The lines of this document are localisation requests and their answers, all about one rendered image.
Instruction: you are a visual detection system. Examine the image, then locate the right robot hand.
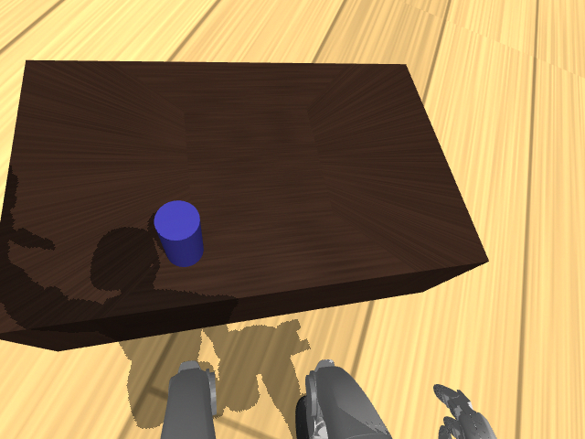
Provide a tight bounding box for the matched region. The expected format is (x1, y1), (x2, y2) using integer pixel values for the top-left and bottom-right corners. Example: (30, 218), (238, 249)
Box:
(433, 384), (497, 439)

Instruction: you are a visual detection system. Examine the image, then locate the can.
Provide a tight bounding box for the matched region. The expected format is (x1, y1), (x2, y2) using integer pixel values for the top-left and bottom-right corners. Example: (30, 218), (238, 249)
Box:
(154, 200), (204, 267)

